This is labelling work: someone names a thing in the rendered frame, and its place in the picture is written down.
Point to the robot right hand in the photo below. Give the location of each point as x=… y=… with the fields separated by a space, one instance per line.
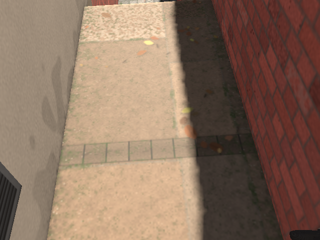
x=305 y=234

